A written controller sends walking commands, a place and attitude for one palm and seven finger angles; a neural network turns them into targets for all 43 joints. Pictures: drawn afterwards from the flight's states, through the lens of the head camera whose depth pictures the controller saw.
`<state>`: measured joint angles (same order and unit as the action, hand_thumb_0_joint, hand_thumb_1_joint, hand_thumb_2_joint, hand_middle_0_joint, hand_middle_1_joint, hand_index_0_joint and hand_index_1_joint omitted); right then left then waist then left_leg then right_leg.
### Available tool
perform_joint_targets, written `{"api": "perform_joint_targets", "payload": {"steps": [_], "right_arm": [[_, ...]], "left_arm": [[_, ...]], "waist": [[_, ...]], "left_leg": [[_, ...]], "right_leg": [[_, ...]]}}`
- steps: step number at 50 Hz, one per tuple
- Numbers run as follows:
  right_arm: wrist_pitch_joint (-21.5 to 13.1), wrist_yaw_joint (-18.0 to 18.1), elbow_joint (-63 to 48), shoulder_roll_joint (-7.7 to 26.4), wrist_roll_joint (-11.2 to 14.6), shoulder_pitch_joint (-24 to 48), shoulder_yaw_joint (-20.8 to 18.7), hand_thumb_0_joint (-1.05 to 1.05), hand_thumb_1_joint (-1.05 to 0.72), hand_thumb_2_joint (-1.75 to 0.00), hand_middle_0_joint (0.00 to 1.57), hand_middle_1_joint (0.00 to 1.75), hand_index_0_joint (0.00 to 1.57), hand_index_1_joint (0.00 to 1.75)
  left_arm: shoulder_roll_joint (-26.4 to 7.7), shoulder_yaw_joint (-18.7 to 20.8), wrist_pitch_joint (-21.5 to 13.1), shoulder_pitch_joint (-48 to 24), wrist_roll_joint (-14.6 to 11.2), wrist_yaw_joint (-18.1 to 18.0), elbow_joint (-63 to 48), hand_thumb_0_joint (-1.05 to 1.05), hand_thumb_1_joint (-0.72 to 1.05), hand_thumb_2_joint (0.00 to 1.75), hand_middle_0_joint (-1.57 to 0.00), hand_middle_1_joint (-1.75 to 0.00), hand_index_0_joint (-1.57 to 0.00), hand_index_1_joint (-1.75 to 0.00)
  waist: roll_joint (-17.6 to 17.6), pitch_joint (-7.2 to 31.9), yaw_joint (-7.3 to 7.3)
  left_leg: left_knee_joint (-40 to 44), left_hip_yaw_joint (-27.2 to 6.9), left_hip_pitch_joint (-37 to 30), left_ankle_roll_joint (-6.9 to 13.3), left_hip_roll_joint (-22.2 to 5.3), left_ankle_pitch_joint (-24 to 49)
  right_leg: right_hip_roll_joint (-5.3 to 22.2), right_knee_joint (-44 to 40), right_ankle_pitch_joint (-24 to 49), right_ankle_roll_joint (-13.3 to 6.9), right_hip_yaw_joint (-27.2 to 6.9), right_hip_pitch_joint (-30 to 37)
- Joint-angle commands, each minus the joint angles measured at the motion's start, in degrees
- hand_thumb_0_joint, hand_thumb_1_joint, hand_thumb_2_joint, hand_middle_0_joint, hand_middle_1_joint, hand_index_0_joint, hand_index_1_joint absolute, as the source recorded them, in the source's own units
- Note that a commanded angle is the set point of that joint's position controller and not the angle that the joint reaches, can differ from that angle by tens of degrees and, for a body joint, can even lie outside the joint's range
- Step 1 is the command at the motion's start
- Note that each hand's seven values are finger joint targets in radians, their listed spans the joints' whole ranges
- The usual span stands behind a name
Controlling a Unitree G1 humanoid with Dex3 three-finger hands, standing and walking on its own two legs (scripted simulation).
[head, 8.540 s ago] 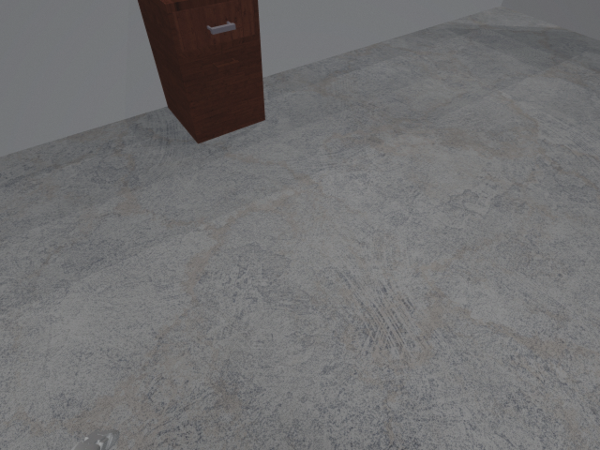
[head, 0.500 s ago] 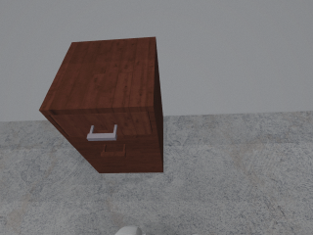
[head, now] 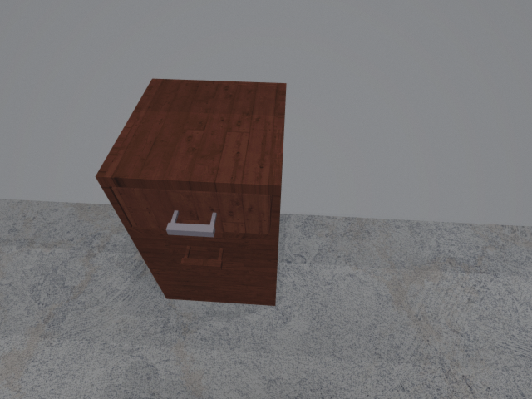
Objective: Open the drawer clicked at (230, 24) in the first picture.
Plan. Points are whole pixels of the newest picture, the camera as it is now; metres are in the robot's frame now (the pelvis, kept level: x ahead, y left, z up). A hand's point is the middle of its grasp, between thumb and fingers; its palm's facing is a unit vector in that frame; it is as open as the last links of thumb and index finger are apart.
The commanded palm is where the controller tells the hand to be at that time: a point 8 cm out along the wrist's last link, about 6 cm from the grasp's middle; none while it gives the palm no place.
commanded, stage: come to a stop and stand still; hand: left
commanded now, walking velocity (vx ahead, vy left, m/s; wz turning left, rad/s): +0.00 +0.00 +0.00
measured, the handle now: (193, 222) +0.53 +0.24 -0.19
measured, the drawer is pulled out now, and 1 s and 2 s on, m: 0.00 0.00 0.00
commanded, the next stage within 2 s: look again from close up in 0.84 s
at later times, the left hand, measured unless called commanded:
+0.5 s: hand out of the picture +0.01 +0.17 -0.18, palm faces +0.02 -0.99 -0.15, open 7.4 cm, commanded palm none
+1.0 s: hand out of the picture +0.05 +0.19 -0.18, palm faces +0.01 -0.98 -0.20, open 7.3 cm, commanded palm none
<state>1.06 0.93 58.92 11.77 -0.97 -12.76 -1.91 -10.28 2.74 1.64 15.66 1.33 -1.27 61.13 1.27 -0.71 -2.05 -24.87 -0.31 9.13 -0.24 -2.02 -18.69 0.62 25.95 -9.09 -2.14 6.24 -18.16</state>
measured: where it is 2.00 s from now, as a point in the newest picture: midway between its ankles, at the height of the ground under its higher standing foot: outside the picture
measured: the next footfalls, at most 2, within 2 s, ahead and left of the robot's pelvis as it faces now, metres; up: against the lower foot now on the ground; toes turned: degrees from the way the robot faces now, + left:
none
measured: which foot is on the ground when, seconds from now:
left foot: down 0.00-1.00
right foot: down 0.00-1.00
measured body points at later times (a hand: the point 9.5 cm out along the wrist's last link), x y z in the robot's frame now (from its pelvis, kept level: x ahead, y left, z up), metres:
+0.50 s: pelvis +0.04 +0.02 +0.00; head +0.06 +0.03 +0.45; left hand +0.01 +0.23 -0.16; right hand +0.00 -0.17 -0.16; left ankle -0.04 +0.14 -0.74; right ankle +0.05 -0.10 -0.74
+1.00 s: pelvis +0.05 +0.02 +0.00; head +0.07 +0.02 +0.45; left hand +0.05 +0.24 -0.16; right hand +0.03 -0.19 -0.16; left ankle -0.04 +0.14 -0.74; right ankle +0.05 -0.10 -0.74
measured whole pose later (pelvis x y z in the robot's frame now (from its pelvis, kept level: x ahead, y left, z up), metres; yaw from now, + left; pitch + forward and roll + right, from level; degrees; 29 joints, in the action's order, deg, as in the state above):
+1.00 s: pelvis +0.05 +0.02 +0.00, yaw -1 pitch +0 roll -1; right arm -0.5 2.5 63.4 7.3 -0.4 -16.8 0.0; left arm -7.8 0.4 -2.1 15.5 0.8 -3.2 65.2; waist 1.1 -2.4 0.2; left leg -27.8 1.4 5.5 -0.2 -1.6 -21.8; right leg 0.8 26.9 -13.4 0.1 4.4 -13.7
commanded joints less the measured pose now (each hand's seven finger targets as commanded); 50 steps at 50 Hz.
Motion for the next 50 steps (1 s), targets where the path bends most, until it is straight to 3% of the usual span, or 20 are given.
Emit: {"api": "perform_joint_targets", "payload": {"steps": [1, 2, 3, 7, 10, 21, 25, 33, 46, 47, 48, 49, 50], "right_arm": [[-0.8, 0.8, -0.7, 6.8, -0.4, -3.3, -0.3, 0.00, -0.90, -0.90, 0.20, 0.30, 0.20, 0.30], [-1.0, 0.9, -0.7, 6.2, 0.0, -0.9, 0.0, 0.00, -0.90, -0.90, 0.20, 0.30, 0.20, 0.30], [-1.1, 1.1, -0.4, 5.2, 0.2, -0.4, 0.3, 0.00, -0.90, -0.90, 0.20, 0.30, 0.20, 0.30], [-1.8, 1.4, 1.8, 3.2, 0.5, -4.5, 0.8, 0.00, -0.90, -0.90, 0.20, 0.30, 0.20, 0.30], [-1.8, 1.4, 3.2, 2.0, 0.6, -7.5, 1.0, 0.00, -0.90, -0.90, 0.20, 0.30, 0.20, 0.30], [-2.9, 2.1, 5.9, -0.9, 0.7, -11.5, 1.5, 0.00, -0.90, -0.90, 0.20, 0.30, 0.20, 0.30], [-2.9, 2.4, 6.3, -1.3, 0.7, -12.3, 1.6, 0.00, -0.90, -0.90, 0.20, 0.30, 0.20, 0.30], [-2.9, 2.6, 6.4, -1.1, 0.7, -12.9, 1.4, 0.00, -0.90, -0.90, 0.20, 0.30, 0.20, 0.30], [-2.8, 2.6, 6.0, -0.1, 0.6, -11.3, 1.2, 0.00, -0.90, -0.90, 0.20, 0.30, 0.20, 0.30], [-3.3, 1.5, 1.5, 2.9, 1.1, -3.5, 0.5, 0.00, -0.90, -0.90, 0.20, 0.30, 0.20, 0.30], [-2.5, 0.9, -0.2, 1.9, 1.4, -5.0, 1.2, 0.00, -0.90, -0.90, 0.20, 0.30, 0.20, 0.30], [-2.6, 1.0, -0.4, -0.4, 0.7, -10.2, 0.9, 0.00, -0.90, -0.90, 0.20, 0.30, 0.20, 0.30], [-2.7, 1.1, 0.3, -0.2, 0.6, -11.0, 1.1, 0.00, -0.90, -0.90, 0.20, 0.30, 0.20, 0.30]], "left_arm": [[-2.7, 0.0, -0.8, -0.2, -0.4, 0.3, -2.0, 0.00, 0.90, 0.90, -0.20, -0.30, -0.20, -0.30], [-2.6, -0.2, -0.5, 0.5, 0.1, 0.3, -0.7, 0.00, 0.90, 0.90, -0.20, -0.30, -0.20, -0.30], [-2.6, -0.4, -0.5, 1.4, 0.1, 0.3, 0.2, 0.00, 0.90, 0.90, -0.20, -0.30, -0.20, -0.30], [-3.3, -1.4, -1.5, 3.9, -0.3, 0.2, 2.9, 0.00, 0.90, 0.90, -0.20, -0.30, -0.20, -0.30], [-2.6, -1.7, -1.9, 4.1, -0.6, -0.1, 3.8, 0.00, 0.90, 0.90, -0.20, -0.30, -0.20, -0.30], [-0.5, -1.8, -2.6, 5.3, -0.9, -0.9, 4.9, 0.00, 0.90, 0.90, -0.20, -0.30, -0.20, -0.30], [-0.2, -1.8, -2.4, 5.2, -1.0, -1.1, 5.2, 0.00, 0.90, 0.90, -0.20, -0.30, -0.20, -0.30], [-0.7, -1.7, -2.4, 4.7, -1.0, -1.2, 4.8, 0.00, 0.90, 0.90, -0.20, -0.30, -0.20, -0.30], [-1.7, -1.6, -2.4, 3.9, -0.9, -1.2, 4.1, 0.00, 0.90, 0.90, -0.20, -0.30, -0.20, -0.30], [-4.8, -1.1, -3.8, 9.8, -0.4, -3.5, 5.8, 0.00, 0.90, 0.90, -0.20, -0.30, -0.20, -0.30], [-7.3, -1.3, -4.8, 8.7, -0.5, -2.6, 5.2, 0.00, 0.90, 0.90, -0.20, -0.30, -0.20, -0.30], [-5.5, -1.2, -4.9, 7.7, -0.6, -2.4, 3.2, 0.00, 0.90, 0.90, -0.20, -0.30, -0.20, -0.30], [-4.7, -1.8, -4.6, 5.0, -0.6, -2.1, 2.0, 0.00, 0.90, 0.90, -0.20, -0.30, -0.20, -0.30]], "waist": [[8.1, -4.1, 0.10], [11.4, -5.4, -0.58], [11.2, -5.7, -1.13], [3.4, -3.2, -0.37], [-2.3, -4.2, 0.61], [-0.3, -1.7, 1.27], [0.5, -2.6, 1.50], [-0.4, -1.7, 1.80], [-0.6, -3.0, 1.67], [-3.3, -4.5, -1.35], [-6.8, -1.7, 1.49], [-6.6, 7.1, 3.51], [-3.9, 9.4, 4.04]], "left_leg": [[18.2, -13.0, 13.0, 5.0, -11.3, -14.0], [19.3, -11.3, 15.0, 4.9, -10.5, -13.7], [18.2, -9.5, 15.2, 4.4, -9.1, -11.0], [11.6, -4.9, 8.2, 2.8, -5.2, 0.2], [9.5, -3.7, 6.9, 2.0, -4.1, 2.1], [7.0, -1.8, 2.0, 1.4, -4.3, 15.0], [6.4, -1.2, 1.4, 1.3, -4.5, 18.7], [5.4, -1.0, -0.5, 1.2, -4.6, 24.3], [5.8, -0.9, -1.2, 1.1, -4.4, 22.3], [-7.4, 2.6, 5.1, -0.1, -4.4, 20.7], [-6.3, 2.4, 7.1, 0.2, -2.6, 12.0], [-4.2, 0.6, 4.4, 0.5, -1.3, 3.1], [-1.6, 0.2, 2.8, 0.9, -1.5, 7.0]], "right_leg": [[1.9, 2.1, -6.6, 2.0, -2.7, 4.2], [2.4, 4.0, -5.3, 2.3, -2.6, 6.6], [2.6, 4.2, -4.1, 2.1, -3.1, 7.7], [4.3, -3.4, 1.6, 2.0, -5.6, 9.7], [4.9, -5.1, 1.5, 1.4, -7.4, 9.2], [5.5, -3.3, 10.0, 0.7, -6.5, 11.0], [5.2, -2.5, 11.9, 0.6, -6.3, 10.9], [5.2, -1.3, 15.2, 0.4, -5.8, 11.8], [5.2, -1.9, 15.0, 0.3, -6.2, 11.4], [8.5, -0.1, 36.1, 1.2, -9.1, 11.0], [10.7, 0.9, 43.5, -0.8, -8.7, 15.3], [12.4, 3.7, 40.2, -2.1, -11.3, 17.5], [10.8, 5.8, 38.2, -2.0, -9.2, 17.8]]}}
